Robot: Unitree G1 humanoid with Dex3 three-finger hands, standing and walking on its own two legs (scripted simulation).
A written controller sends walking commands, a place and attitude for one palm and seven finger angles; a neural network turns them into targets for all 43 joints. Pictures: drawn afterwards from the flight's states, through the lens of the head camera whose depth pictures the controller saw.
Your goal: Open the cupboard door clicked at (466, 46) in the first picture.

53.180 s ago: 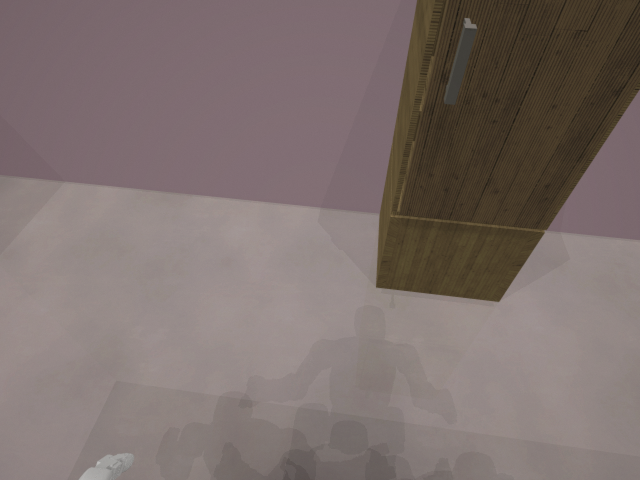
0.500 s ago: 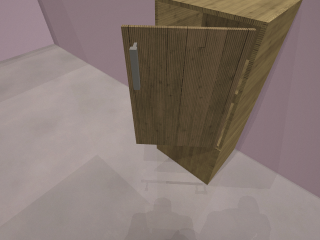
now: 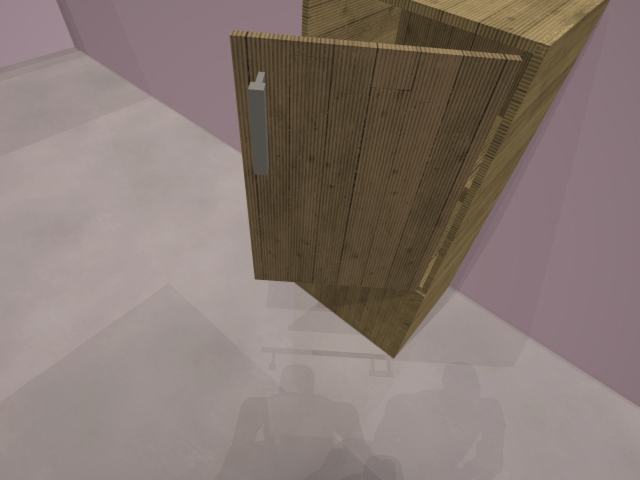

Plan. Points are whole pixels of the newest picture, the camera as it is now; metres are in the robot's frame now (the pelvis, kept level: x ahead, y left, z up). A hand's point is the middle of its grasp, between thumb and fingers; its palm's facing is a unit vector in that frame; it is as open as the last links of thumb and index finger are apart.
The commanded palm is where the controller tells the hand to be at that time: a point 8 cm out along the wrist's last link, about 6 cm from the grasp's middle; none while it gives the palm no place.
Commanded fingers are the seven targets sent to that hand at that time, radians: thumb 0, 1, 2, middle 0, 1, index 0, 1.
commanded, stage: shuffle to correct the standing spot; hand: left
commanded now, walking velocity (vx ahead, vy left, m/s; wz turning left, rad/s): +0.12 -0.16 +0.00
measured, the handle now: (261, 125) +0.60 +0.14 +0.12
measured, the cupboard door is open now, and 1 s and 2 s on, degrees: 38 38 38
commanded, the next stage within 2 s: come to a stop and stand still in 0.32 s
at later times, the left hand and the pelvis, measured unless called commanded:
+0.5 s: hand out of the picture +0.02 +0.09 -0.19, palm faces +0.05 -0.99 -0.12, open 7.3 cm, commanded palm none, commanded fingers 0.00 0.90 0.90 -0.20 -0.30 -0.20 -0.30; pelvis +0.04 -0.07 +0.00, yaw +1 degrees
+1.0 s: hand out of the picture +0.08 +0.12 -0.17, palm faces +0.01 -0.96 -0.26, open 7.3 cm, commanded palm none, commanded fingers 0.00 0.90 0.90 -0.20 -0.30 -0.20 -0.30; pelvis +0.04 -0.08 -0.01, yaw -2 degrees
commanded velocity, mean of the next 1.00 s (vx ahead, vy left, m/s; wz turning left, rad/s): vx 0.01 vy -0.04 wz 0.00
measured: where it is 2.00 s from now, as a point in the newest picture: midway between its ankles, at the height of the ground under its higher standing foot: outside the picture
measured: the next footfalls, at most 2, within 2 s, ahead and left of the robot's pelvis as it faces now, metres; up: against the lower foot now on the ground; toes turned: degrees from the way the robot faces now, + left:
right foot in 0.32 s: +0.06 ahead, -0.21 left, +0.00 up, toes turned -4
left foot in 0.58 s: +0.12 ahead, +0.01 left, +0.00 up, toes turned +4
